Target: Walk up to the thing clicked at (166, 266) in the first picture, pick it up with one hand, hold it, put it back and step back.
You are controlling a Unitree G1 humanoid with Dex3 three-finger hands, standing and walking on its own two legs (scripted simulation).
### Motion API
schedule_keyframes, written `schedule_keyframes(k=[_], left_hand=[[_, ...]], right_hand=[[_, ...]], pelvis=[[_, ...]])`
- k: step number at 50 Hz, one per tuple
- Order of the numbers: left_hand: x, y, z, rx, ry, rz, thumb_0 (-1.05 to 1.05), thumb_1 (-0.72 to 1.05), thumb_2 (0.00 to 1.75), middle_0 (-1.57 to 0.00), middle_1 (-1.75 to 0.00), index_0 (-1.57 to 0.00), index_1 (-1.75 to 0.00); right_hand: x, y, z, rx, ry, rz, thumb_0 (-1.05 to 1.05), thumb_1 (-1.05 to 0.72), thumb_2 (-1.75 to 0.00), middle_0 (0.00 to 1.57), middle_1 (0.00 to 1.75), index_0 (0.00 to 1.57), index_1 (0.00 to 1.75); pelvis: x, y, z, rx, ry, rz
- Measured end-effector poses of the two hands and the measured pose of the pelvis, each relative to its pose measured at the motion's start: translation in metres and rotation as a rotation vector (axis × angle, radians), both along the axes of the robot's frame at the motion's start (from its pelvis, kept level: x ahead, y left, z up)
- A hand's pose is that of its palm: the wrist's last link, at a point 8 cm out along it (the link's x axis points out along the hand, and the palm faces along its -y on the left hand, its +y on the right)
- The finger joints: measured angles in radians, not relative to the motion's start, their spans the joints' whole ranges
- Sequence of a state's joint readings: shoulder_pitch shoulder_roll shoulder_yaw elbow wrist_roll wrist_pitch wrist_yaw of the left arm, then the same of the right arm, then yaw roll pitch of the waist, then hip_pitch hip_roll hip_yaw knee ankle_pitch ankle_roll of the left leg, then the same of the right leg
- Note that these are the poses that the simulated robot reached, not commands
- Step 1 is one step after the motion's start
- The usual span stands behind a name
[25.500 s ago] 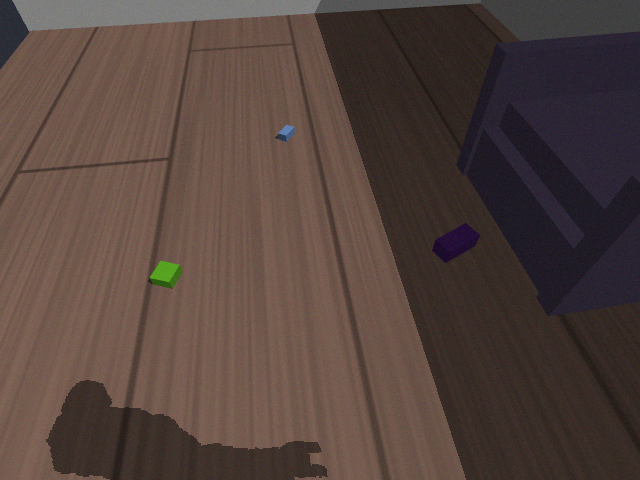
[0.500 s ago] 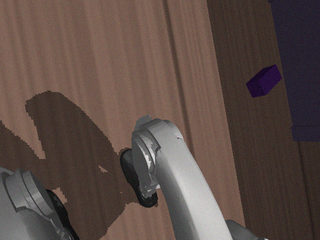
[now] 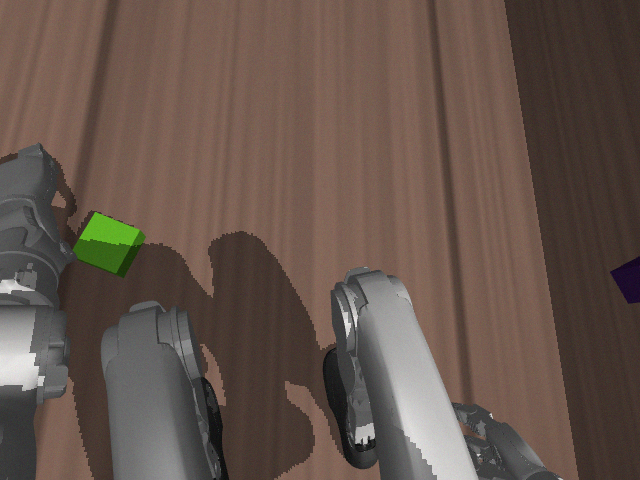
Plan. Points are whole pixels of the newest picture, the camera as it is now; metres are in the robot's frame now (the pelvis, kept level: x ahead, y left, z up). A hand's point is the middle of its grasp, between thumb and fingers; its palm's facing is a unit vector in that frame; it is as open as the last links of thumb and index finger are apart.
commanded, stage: withdraw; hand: left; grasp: from above
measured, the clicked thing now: (109, 245) +0.47 +0.28 -0.33
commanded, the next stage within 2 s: home in 0.16 s
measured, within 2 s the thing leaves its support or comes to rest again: neither
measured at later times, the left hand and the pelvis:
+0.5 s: hand (63, 243) +0.43 +0.29 -0.17, palm faces -0.36 -0.12 -0.92, open 11.2 cm; pelvis +0.01 +0.00 -0.01, yaw +0 degrees
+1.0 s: hand out of the picture +0.29 +0.24 +0.06, palm faces -0.18 -0.78 -0.60, open 7.4 cm; pelvis +0.02 +0.00 +0.17, yaw +5 degrees
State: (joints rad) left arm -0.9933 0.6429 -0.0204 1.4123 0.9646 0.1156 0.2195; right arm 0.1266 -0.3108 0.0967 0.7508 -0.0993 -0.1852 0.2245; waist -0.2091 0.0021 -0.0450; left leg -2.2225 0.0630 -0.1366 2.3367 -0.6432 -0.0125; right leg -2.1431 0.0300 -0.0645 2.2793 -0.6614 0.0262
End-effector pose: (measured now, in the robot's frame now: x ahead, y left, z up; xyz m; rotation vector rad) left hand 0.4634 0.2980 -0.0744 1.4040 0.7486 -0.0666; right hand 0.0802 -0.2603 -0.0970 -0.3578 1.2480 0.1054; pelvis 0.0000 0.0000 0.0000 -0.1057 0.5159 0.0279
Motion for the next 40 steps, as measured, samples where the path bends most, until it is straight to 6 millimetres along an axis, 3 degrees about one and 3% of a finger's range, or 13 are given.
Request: schedule_keyframes(k=[13,19,24,29,34,40], left_hand=[[0.006,-0.012,-0.066,-0.055,0.001,-0.34,0.0,-0.29,0.83,-0.25,-0.84,-0.26,-0.84],[-0.01,-0.015,-0.072,-0.05,-0.098,-0.398,0.0,-0.21,0.86,-0.26,-0.77,-0.26,-0.77],[-0.025,-0.01,-0.043,-0.048,-0.167,-0.328,0.0,0.0,0.89,-0.26,-0.65,-0.25,-0.66],[-0.047,-0.004,0.008,-0.096,-0.172,-0.206,0.0,0.24,0.92,-0.25,-0.56,-0.24,-0.57],[-0.081,-0.004,0.058,-0.225,-0.137,-0.084,0.0,0.47,0.95,-0.24,-0.49,-0.24,-0.51],[-0.129,-0.011,0.104,-0.414,-0.113,0.043,0.0,0.73,0.96,-0.23,-0.4,-0.23,-0.41]], right_hand=[[-0.03,-0.011,-0.015,-0.157,0.172,-0.045,0.0,-0.9,-0.89,0.2,0.3,0.2,0.3],[-0.03,-0.008,-0.018,-0.172,0.211,-0.079,0.0,-0.89,-0.89,0.21,0.3,0.2,0.3],[-0.009,-0.005,-0.013,-0.153,0.151,-0.102,0.0,-0.89,-0.89,0.21,0.3,0.2,0.3],[0.025,-0.001,0.006,-0.113,0.038,-0.127,0.0,-0.9,-0.89,0.21,0.3,0.2,0.3],[0.063,0.006,0.041,-0.067,-0.081,-0.118,0.0,-0.9,-0.89,0.21,0.3,0.2,0.3],[0.104,0.012,0.091,-0.04,-0.202,-0.087,0.0,-0.9,-0.89,0.21,0.3,0.2,0.3]], pelvis=[[0.005,0.002,-0.027,-0.024,0.001,-0.009],[0.008,0.004,-0.027,-0.028,0.018,-0.007],[0.009,0.003,-0.014,-0.016,0.049,0.0],[0.01,0.003,0.015,-0.005,0.073,0.014],[0.01,0.003,0.055,0.006,0.074,0.024],[0.011,0.001,0.102,0.02,0.059,0.036]])
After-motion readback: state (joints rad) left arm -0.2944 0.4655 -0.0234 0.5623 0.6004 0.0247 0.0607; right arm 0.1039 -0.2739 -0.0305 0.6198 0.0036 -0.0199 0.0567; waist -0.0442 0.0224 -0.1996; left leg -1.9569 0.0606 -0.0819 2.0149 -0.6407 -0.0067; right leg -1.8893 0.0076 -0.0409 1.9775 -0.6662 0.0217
